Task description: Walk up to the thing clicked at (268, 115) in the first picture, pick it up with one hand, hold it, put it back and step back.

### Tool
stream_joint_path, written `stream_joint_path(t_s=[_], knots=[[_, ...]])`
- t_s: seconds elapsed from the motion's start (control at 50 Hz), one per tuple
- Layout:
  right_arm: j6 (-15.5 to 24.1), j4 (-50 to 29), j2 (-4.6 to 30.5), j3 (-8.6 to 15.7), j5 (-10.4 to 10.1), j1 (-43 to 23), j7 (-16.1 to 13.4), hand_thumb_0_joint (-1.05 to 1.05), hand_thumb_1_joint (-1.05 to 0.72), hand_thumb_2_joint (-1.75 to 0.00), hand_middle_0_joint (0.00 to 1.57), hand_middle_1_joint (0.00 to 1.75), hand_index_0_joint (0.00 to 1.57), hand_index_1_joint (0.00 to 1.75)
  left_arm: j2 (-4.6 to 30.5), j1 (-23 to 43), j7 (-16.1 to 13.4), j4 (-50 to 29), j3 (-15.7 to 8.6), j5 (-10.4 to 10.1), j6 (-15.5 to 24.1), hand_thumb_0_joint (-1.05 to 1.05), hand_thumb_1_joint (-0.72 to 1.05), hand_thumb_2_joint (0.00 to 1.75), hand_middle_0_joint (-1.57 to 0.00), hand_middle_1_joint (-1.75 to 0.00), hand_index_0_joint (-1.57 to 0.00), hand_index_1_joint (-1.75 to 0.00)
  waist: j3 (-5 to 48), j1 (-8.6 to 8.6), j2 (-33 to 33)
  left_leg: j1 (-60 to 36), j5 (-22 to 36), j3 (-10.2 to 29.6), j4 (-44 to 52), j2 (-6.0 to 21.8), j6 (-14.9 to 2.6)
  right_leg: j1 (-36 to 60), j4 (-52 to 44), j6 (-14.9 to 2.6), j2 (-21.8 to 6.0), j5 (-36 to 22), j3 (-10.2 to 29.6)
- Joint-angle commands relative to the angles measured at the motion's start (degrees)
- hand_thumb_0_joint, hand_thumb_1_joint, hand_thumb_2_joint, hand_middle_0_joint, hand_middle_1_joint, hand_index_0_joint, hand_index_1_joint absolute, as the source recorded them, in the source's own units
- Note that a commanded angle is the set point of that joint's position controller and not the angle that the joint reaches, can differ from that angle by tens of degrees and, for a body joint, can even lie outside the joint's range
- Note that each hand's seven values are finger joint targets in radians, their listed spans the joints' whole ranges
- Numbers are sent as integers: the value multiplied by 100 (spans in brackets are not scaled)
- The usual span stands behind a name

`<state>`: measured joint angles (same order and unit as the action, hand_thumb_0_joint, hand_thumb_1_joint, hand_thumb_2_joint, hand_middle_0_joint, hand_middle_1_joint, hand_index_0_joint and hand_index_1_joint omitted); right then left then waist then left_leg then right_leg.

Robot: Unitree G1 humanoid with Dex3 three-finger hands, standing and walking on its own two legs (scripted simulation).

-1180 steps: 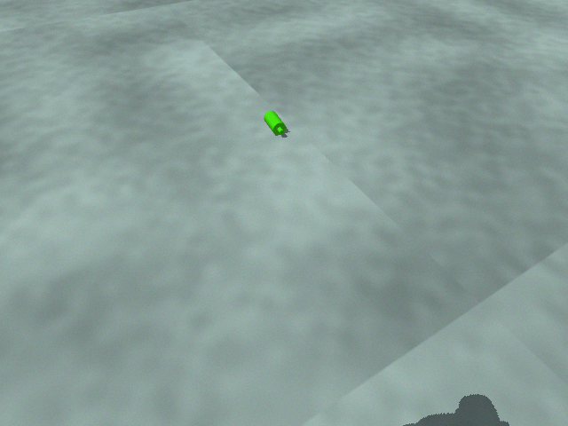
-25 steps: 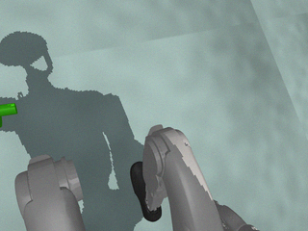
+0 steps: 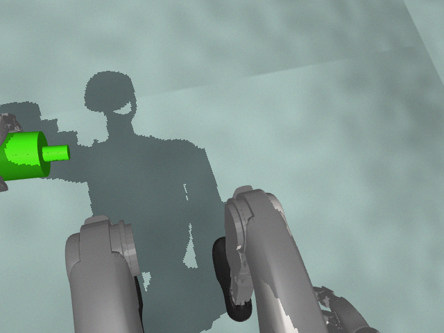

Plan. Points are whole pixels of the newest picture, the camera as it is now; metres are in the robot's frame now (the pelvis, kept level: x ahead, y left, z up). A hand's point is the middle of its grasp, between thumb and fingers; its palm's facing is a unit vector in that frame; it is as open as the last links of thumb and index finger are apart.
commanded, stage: settle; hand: left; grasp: from above
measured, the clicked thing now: (8, 156) +0.45 +0.31 -0.19
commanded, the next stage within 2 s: lift in 0.06 s
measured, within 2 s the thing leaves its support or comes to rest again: neither
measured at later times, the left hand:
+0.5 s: hand out of the picture +0.42 +0.33 -0.10, palm faces -0.48 -0.07 -0.87, open 10.9 cm
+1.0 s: hand out of the picture +0.36 +0.30 +0.08, palm faces -0.45 -0.11 -0.89, open 10.9 cm
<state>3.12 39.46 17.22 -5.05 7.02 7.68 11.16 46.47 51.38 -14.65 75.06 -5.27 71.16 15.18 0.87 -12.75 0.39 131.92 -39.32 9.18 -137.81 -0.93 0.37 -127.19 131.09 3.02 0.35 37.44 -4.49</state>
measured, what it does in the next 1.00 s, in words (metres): rises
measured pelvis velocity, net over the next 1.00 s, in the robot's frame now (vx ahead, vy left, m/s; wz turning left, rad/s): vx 0.00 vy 0.00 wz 0.09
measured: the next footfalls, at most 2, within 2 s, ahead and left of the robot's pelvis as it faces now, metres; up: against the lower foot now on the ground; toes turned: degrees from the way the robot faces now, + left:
none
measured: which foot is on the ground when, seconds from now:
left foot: down 0.00-1.00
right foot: down 0.00-1.00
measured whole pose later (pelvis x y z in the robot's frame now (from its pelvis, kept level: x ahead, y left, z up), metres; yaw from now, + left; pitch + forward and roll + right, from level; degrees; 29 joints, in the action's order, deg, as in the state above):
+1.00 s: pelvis +0.00 +0.00 +0.18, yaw +5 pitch +30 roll -5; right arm -2.2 36.7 14.7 1.1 -0.9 8.8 1.6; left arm 34.1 25.2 -2.5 38.9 2.1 57.9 5.1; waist 9.7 -6.1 -1.9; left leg 98.7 -36.2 4.1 -104.5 0.8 -0.5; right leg -96.1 100.1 2.7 -0.3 34.3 -1.5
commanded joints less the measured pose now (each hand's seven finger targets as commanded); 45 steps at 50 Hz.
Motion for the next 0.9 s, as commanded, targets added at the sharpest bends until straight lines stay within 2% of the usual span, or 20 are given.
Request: stream_joint_path(t_s=[0.0,0.04,0.12,0.14,0.16,0.18,0.22,0.28,0.32,0.36,0.54,0.58,0.6,0.62,0.68,0.72,0.76,0.82,0.86,0.88], knots=[[-75,-125,1488,531,-11,1201,-173,0,-90,-90,20,30,20,30,1966,2004,-294,-1528,-507,-156,163,0,82,93,-120,-67,-118,-69,4405,33,-2073,-3170,1133,-614,1551,7,-125,2077,-1236,-553,198,-1101,-398],[-103,-85,1515,550,-15,1205,-220,0,-90,-90,20,30,20,30,1893,1923,-315,-1438,-477,-101,161,0,81,95,-118,-69,-116,-71,4174,-3,-2128,-3166,1131,-617,1594,-13,-109,1874,-1255,-564,180,-1092,-452],[-136,-105,1461,599,-53,1283,-280,0,-94,-91,20,30,20,30,1960,2128,-335,-1727,-500,-93,134,0,83,95,-124,-71,-122,-73,4492,31,-2245,-3404,1058,-584,1768,13,-124,1894,-1285,-552,171,-1089,-429],[-133,-80,1481,610,-58,1295,-292,0,-89,-89,20,30,20,30,1859,1953,-330,-1526,-460,-116,86,0,75,99,-116,-63,-114,-66,4309,32,-2146,-3373,1052,-604,1766,-2,-127,1836,-1323,-549,147,-1078,-435],[-140,-68,1453,605,-64,1314,-298,0,-93,-91,20,30,20,30,1864,1995,-342,-1624,-475,-137,68,0,80,91,-121,-68,-119,-69,4410,53,-2230,-3371,1040,-628,1820,-2,-133,1900,-1339,-538,146,-1079,-427],[-141,-73,1402,606,-75,1329,-306,0,-89,-89,20,30,20,30,1781,1959,-320,-1687,-405,-151,18,0,72,93,-113,-61,-111,-64,4598,58,-2213,-3501,1095,-641,1850,9,-144,2047,-1374,-529,165,-1163,-395],[-139,-78,1451,685,-127,1386,-320,0,-91,-91,20,30,20,30,1805,1878,-277,-1778,-438,-190,-86,0,80,95,-120,-67,-117,-69,4622,112,-2349,-3672,1192,-613,1994,4,-120,1992,-1383,-549,116,-1230,-399],[-172,-103,1434,778,-220,1398,-345,0,-91,-91,20,30,20,30,1821,1778,-106,-1982,-481,-348,-269,0,80,99,-120,-67,-117,-70,4836,228,-2343,-3877,1147,-604,2230,14,-131,2062,-1497,-543,109,-1213,-354],[-193,-108,1370,802,-268,1407,-356,0,-91,-91,20,30,20,30,1566,1595,82,-1927,-336,-458,-352,0,80,98,-121,-67,-118,-70,4610,201,-2175,-3756,1085,-637,2295,13,-158,2138,-1626,-533,108,-1178,-316],[-231,-151,1364,846,-324,1385,-400,0,-91,-91,20,30,20,30,1659,1650,207,-2341,-399,-536,-371,0,81,100,-122,-66,-119,-69,4764,263,-2207,-3812,1014,-629,2423,-3,-168,2196,-1708,-533,89,-1110,-272],[-323,-425,1225,966,-521,1296,-534,0,-91,-91,20,30,20,30,1267,948,592,-3333,-250,-872,-430,0,79,97,-120,-65,-117,-69,4776,411,-1932,-4395,905,-498,3127,51,-168,2554,-2272,-504,91,-1001,-165],[-329,-484,1227,1002,-550,1260,-575,0,-91,-91,20,30,20,30,1235,738,612,-3570,-307,-983,-450,0,81,98,-120,-67,-118,-70,4843,475,-1930,-4625,861,-420,3345,63,-151,2691,-2373,-499,82,-988,-155],[-333,-493,1191,1000,-562,1256,-585,0,-91,-91,20,30,20,30,1028,494,643,-3515,-208,-1002,-494,0,80,100,-120,-67,-117,-70,4676,445,-1861,-4686,888,-420,3437,70,-150,2707,-2492,-484,74,-994,-151],[-339,-535,1170,1023,-574,1225,-611,0,-91,-91,20,30,20,30,964,700,665,-3854,-138,-1068,-489,0,81,98,-120,-67,-117,-70,4768,423,-1857,-4781,834,-448,3501,76,-156,2822,-2611,-489,81,-977,-127],[-358,-561,1134,1040,-611,1185,-682,0,-91,-91,20,30,20,30,999,355,707,-4056,-215,-1162,-588,0,82,99,-120,-69,-118,-71,4886,517,-1737,-5082,1036,-493,3693,69,-169,3207,-2892,-471,84,-1101,-65],[-369,-572,1078,1044,-620,1160,-727,0,-91,-90,20,30,20,30,759,75,768,-4205,-112,-1243,-666,0,84,100,-122,-69,-120,-71,4752,504,-1601,-5232,1176,-519,3854,74,-179,3426,-3126,-454,71,-1186,-45],[-389,-614,1068,1053,-661,1102,-798,0,-91,-90,20,30,20,30,925,51,805,-4467,-185,-1255,-728,0,83,98,-121,-67,-119,-70,4770,582,-1657,-5457,1065,-543,4104,88,-180,3666,-3349,-451,82,-1116,-4],[-396,-655,1000,1056,-696,989,-889,0,-90,-90,20,30,20,30,633,-168,865,-4828,-45,-1350,-807,0,84,98,-121,-67,-119,-70,4754,588,-1633,-5823,1039,-485,4505,117,-157,3999,-3607,-437,84,-1147,5],[-403,-674,975,1036,-742,925,-970,0,-90,-90,20,30,20,30,731,-474,865,-4873,-133,-1369,-889,0,84,97,-119,-68,-117,-70,4705,697,-1542,-6090,952,-487,4801,128,-166,4325,-3884,-424,104,-1090,17],[-406,-669,933,1022,-745,920,-997,0,-90,-90,20,30,20,30,532,-619,880,-4884,-21,-1364,-918,0,83,96,-119,-67,-117,-70,4552,666,-1517,-6124,989,-522,4905,126,-161,4444,-4019,-424,116,-1106,34]])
